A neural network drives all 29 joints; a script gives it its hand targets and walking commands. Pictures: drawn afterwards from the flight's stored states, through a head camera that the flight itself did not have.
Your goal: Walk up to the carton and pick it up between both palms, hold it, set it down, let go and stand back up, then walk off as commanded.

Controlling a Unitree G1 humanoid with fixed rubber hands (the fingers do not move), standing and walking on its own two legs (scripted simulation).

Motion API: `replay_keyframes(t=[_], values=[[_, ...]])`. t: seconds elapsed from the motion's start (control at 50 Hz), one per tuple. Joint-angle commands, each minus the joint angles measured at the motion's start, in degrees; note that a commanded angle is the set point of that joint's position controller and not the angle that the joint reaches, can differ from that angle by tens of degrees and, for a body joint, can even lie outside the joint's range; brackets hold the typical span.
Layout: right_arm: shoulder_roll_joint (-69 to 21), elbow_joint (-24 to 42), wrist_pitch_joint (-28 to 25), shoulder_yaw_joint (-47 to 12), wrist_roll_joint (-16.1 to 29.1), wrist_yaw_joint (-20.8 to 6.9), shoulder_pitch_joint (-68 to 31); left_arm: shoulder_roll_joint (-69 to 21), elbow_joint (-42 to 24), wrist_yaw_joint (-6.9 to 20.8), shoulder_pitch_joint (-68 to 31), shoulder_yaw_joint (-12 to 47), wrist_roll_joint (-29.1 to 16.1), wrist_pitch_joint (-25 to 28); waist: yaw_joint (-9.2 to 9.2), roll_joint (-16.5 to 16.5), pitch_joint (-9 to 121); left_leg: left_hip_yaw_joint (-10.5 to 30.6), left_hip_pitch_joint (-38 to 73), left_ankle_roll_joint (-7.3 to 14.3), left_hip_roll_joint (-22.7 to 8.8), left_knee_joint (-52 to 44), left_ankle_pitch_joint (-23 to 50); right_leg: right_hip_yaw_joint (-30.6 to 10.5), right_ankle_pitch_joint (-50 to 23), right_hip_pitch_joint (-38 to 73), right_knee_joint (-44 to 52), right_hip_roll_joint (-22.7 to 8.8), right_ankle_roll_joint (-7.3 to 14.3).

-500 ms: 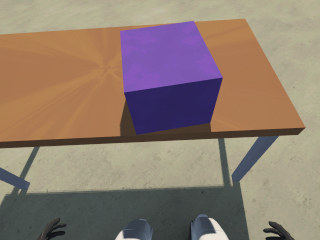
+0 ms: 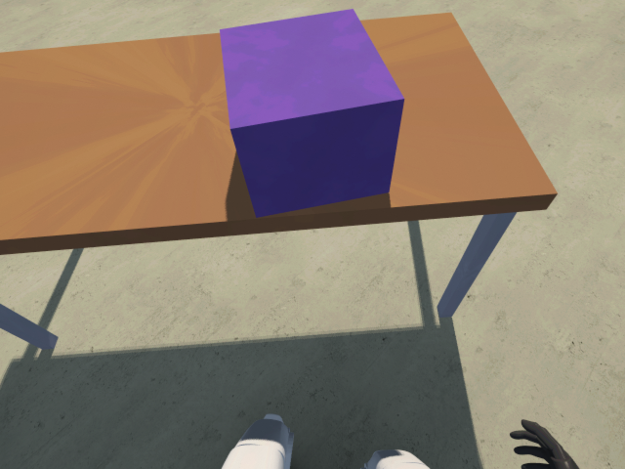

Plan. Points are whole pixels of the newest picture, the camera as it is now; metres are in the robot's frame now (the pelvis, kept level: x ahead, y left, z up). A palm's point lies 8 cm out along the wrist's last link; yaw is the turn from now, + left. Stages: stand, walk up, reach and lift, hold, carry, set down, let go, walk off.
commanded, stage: walk off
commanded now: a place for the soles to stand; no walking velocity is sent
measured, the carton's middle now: (305, 111) +0.70 +0.05 +0.01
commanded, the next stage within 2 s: stand in 1.64 s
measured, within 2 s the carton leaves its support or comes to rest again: neither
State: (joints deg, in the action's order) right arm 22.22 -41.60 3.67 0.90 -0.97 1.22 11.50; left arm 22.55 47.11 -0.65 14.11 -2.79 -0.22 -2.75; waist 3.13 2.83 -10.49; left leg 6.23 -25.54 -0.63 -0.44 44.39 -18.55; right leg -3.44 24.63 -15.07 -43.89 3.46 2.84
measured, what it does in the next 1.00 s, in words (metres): walks backwards: left foot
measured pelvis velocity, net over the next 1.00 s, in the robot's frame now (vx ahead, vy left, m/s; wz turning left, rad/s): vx -0.21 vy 0.05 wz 0.01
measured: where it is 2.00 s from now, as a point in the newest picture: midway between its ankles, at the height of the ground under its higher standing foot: outside the picture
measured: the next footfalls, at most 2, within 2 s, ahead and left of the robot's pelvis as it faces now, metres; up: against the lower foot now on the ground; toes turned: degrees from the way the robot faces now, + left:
left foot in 0.58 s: -0.07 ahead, +0.18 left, +0.00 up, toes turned -6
right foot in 1.04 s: -0.18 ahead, -0.09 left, +0.00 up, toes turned +7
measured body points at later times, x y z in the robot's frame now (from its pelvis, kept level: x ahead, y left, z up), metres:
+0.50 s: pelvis -0.10 +0.02 +0.01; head -0.05 +0.00 +0.45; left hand -0.03 +0.34 -0.09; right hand +0.02 -0.28 -0.12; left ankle -0.09 +0.17 -0.67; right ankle -0.01 -0.10 -0.71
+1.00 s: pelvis -0.21 +0.05 +0.02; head -0.18 +0.07 +0.47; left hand -0.16 +0.38 -0.11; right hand -0.08 -0.25 -0.08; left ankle -0.11 +0.18 -0.71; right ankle -0.24 -0.09 -0.68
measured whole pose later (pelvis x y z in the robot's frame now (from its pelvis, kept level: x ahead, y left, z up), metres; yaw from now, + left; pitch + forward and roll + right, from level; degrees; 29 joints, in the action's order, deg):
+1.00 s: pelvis -0.21 +0.05 +0.02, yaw +1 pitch -4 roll -1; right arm 21.4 -43.5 2.0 0.9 -1.0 0.4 12.1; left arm 24.9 47.7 -0.3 15.1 -2.8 -0.2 -3.2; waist 3.1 -1.4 -7.7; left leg 7.5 -20.5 -0.1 0.8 32.9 -9.5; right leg -6.6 27.0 -14.4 -46.3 4.2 2.6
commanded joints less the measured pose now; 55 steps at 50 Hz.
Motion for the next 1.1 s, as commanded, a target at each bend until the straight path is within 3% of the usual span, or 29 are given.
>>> replay_keyframes(t=[0.0, 0.02, 0.04, 0.06, 0.14, 0.18, 0.2, 0.22, 0.28, 0.34, 0.46, 0.5, 0.52, 0.56, 0.58, 0.6, 0.62, 0.64, 0.66, 0.7, 0.74, 0.78, 0.84, 0.92, 0.98, 1.02, 1.04, 1.06, 1.08], values=[[12.5, 2.7, 0.4, 6.6, 1.1, 1.0, -0.2, 18.9, -5.8, -0.6, -0.8, -6.2, 1.9, 2.3, -1.63, -10.3, 4.0, 9.4, -3.5, 2.4, 9.5, 27.3, -16.8, -28.9, -10.1, -11.8, 26.1, -24.0, 10.9], [12.6, 2.5, 0.3, 6.3, 0.9, 1.2, -0.1, 18.8, -6.6, -0.5, -4.4, -6.2, 1.9, 2.6, -2.29, -9.6, 0.8, 9.9, -4.2, 2.5, 9.9, 30.0, -14.4, -28.3, -6.8, -13.4, 27.3, -23.4, 10.4], [13.0, 1.0, 0.1, 6.5, 1.5, 1.0, 1.4, 15.8, -6.7, -0.7, -7.1, -5.1, 1.4, 2.7, -4.38, -8.1, -0.5, 9.6, -5.7, 2.3, 8.8, 30.3, -10.1, -21.5, -10.1, -9.7, 24.6, -18.6, 8.4], [12.2, 1.2, -0.1, 5.9, 1.5, 0.5, 2.3, 13.3, -7.2, -1.2, -6.1, -4.7, 1.3, 2.7, -4.49, -4.8, 1.7, 7.7, -6.2, 1.0, 9.0, 32.9, -8.7, -17.1, -20.2, -6.7, 20.4, -16.3, 8.2], [11.3, 3.9, -0.7, 5.8, 1.2, 0.3, 0.3, 12.7, -7.9, -2.0, -0.1, -5.2, 1.4, 3.1, -0.78, -8.9, 8.8, 4.3, -10.0, -0.8, 8.5, 30.3, -10.5, -16.1, -40.6, 9.9, 12.2, -17.0, 11.2], [11.9, 3.5, -0.5, 5.7, 1.1, 0.1, 0.7, 12.7, -6.2, -2.1, 2.2, -4.9, 1.1, 3.0, 0.26, -12.6, 9.1, 1.9, -11.7, -1.6, 7.5, 22.9, -10.1, -13.7, -40.4, 15.1, 11.9, -15.4, 9.0], [11.5, 2.7, -1.1, 5.7, 1.3, 0.3, 0.4, 12.3, -7.4, -2.2, 3.0, -4.7, 1.2, 2.7, 0.22, -10.7, 11.3, 2.2, -10.1, -1.4, 8.1, 24.1, -10.2, -14.7, -41.7, 15.0, 12.1, -15.7, 8.1], [12.0, 3.8, -0.7, 5.5, 1.6, 0.2, -1.2, 13.3, -7.9, -2.2, 2.1, -5.1, 1.2, 2.6, 1.23, -10.7, 11.4, 2.2, -9.7, -1.9, 7.8, 22.2, -11.5, -16.7, -39.3, 15.4, 12.0, -17.0, 10.1], [11.8, 2.2, -0.7, 5.5, 1.4, 0.5, -0.1, 13.5, -7.5, -1.7, 0.7, -4.9, 0.8, 1.8, 1.36, -15.0, 8.9, -0.8, -5.0, -1.4, 7.0, 16.0, -12.8, -15.0, -31.4, 9.4, 14.6, -15.4, 9.8], [12.9, 2.1, -0.5, 6.1, 1.3, 0.1, 0.8, 14.7, -7.9, -1.8, -0.9, -4.9, 0.8, 1.6, 0.70, -11.5, 9.8, 0.3, -2.3, -0.8, 4.7, 14.8, -11.8, -17.6, -27.4, 5.5, 15.8, -18.7, 11.3], [12.3, -0.8, -0.4, 6.3, 1.1, -0.9, 4.9, 16.0, -8.3, -1.1, -6.5, -5.4, 1.6, 1.1, -1.93, -10.4, 7.0, -2.8, 6.2, 0.8, 4.4, 12.9, -12.0, -16.5, -8.8, -8.5, 20.3, -17.5, 10.1], [11.7, -1.3, -0.3, 6.3, 0.8, -1.0, 6.2, 15.5, -9.1, -1.0, -7.3, -5.7, 1.4, 0.6, -2.50, -15.2, 5.6, -4.8, 9.4, 1.5, 3.2, 4.5, -6.6, -13.5, -6.6, -10.9, 19.0, -15.0, 7.5], [11.5, -1.4, -1.1, 6.6, 0.7, -1.0, 8.0, 15.4, -9.5, -0.9, -8.1, -5.4, 1.2, 0.2, -4.08, -10.1, 7.8, -3.8, 14.3, 2.3, 3.6, 1.9, -4.4, -14.4, -4.4, -14.4, 17.2, -15.9, 7.7], [11.3, -2.4, -1.5, 6.7, -0.1, -1.0, 11.3, 12.8, -7.4, -0.8, -7.8, -4.9, 0.8, 0.1, -6.74, -4.8, 9.6, 1.1, 16.6, 4.1, 1.7, -12.2, -5.6, -9.9, -4.7, -14.8, 4.1, -9.4, 2.6], [13.1, -1.6, -1.9, 6.3, -0.3, -0.5, 7.9, 9.8, -7.5, -0.7, -6.0, -4.2, 0.3, -0.9, -4.21, 2.8, 8.0, 13.2, 11.8, 5.0, -4.7, -20.7, -7.3, -5.0, 4.2, -15.9, -5.4, -4.2, 1.1], [17.3, -0.3, -2.1, 7.0, -0.6, -0.6, 5.6, 9.8, -6.3, -0.8, -5.4, -4.2, -0.3, -0.6, -3.52, 7.6, 9.2, 29.0, 11.1, 7.9, -14.6, -22.3, 12.5, -4.4, 11.6, -18.5, -16.2, 2.7, -1.9], [20.8, 0.8, -2.1, 7.9, -0.2, -0.1, 3.2, 12.9, -5.9, -1.5, -5.8, -4.9, 0.3, -0.9, -5.10, 6.5, 8.7, 34.9, 2.4, 10.4, -19.8, -28.0, 2.3, -10.1, 12.4, -14.3, -23.2, 4.0, -1.6], [19.1, 2.5, -2.1, 7.7, -0.5, 0.0, -1.2, 14.4, -4.6, -1.9, -2.4, -5.5, 0.2, -1.1, -2.86, 3.9, 5.8, 32.0, -0.6, 7.4, -16.3, -28.7, -6.5, -13.0, 8.0, -13.2, -25.4, 3.9, -1.2], [16.5, 2.0, -2.6, 7.3, -0.7, 0.1, -1.7, 15.0, -2.0, -1.5, -3.3, -5.3, -0.1, -0.5, -3.48, 5.4, 3.6, 26.3, -2.2, 7.1, -11.9, -27.6, -10.0, -11.5, 4.4, -14.2, -26.4, 3.7, -1.7], [12.0, 2.8, -2.7, 5.8, -0.8, 0.1, -3.5, 12.6, -1.6, -1.0, -0.5, -5.9, -0.3, -0.9, -2.26, 5.4, 4.5, 19.4, 3.8, 7.5, -8.0, -23.0, -2.7, -9.8, 1.0, -17.7, -30.0, 4.8, -2.1], [12.4, 2.3, -3.1, 5.9, -0.1, 0.4, -1.2, 12.3, -2.9, -0.9, 1.0, -6.1, -0.3, -1.0, -3.14, 6.9, 8.2, 18.7, 10.3, 9.8, -9.7, -20.4, 5.1, -9.0, 2.2, -17.2, -29.8, 4.9, -2.7], [12.0, 2.9, -3.7, 5.7, 0.6, 0.7, 4.1, 12.5, -3.2, -0.2, 1.1, -5.9, 0.4, -0.9, -3.81, 3.6, 13.1, 19.5, 20.6, 6.9, -9.3, -20.6, 4.3, -7.6, 1.2, -18.6, -24.8, 3.3, -3.5], [12.5, 2.1, -3.7, 6.5, -0.4, 0.8, 2.6, 12.0, -1.8, 0.3, 2.9, -5.2, 0.4, 0.2, -4.61, 8.9, 14.9, 19.3, 23.1, 9.1, -9.8, -23.5, -11.6, -5.1, 1.5, -16.0, -14.7, 1.5, -3.4], [13.4, 1.2, -2.8, 6.5, -0.9, 0.1, 0.5, 9.8, -0.1, 0.6, 4.3, -4.7, 0.0, 1.3, -4.02, 8.9, 11.9, 14.5, 16.3, 9.9, -9.9, -24.6, -11.8, 1.1, 6.3, -6.2, 1.7, -1.2, -3.1], [14.8, 0.2, -1.4, 6.9, -0.8, -0.4, -2.9, 9.0, 3.6, 0.5, 8.7, -5.2, -0.1, 2.3, -0.74, 7.8, 9.9, 8.9, 6.6, 6.1, -6.6, -22.8, -15.7, 5.3, -0.3, 7.4, 16.6, 0.3, -1.8], [13.4, 0.5, -1.3, 7.0, -0.5, -0.9, -3.4, 11.8, 3.0, 0.4, 10.9, -6.2, 0.8, 2.5, 0.27, 4.1, 7.1, 5.6, -2.1, 4.2, -1.9, -16.1, -19.2, -3.7, 8.0, 8.2, 18.1, -2.2, 0.3], [11.7, 1.0, -1.5, 6.2, 0.2, -0.9, -5.6, 14.3, 3.2, -0.2, 10.4, -5.1, 1.1, 3.3, 1.06, -5.9, 4.6, 4.2, -4.0, 2.2, 2.2, -4.9, -16.0, -18.5, 20.0, 0.2, 26.8, -10.9, 4.3], [10.3, 1.2, -2.0, 6.4, 0.6, -0.6, -6.2, 17.8, 0.9, -0.2, 5.2, -5.5, 1.2, 3.9, 0.65, -11.1, 1.9, 1.2, -2.1, 0.8, 7.0, 4.9, -11.4, -30.7, 25.3, -8.2, 34.5, -19.9, 7.7], [11.5, -0.3, -1.7, 6.8, 1.2, -0.4, -5.0, 20.6, 0.3, -0.1, -1.5, -5.8, 1.2, 3.7, -1.17, -10.5, -3.5, 7.1, 0.0, 0.4, 7.0, 14.8, -12.3, -35.1, 31.9, -20.4, 38.1, -24.7, 9.9]])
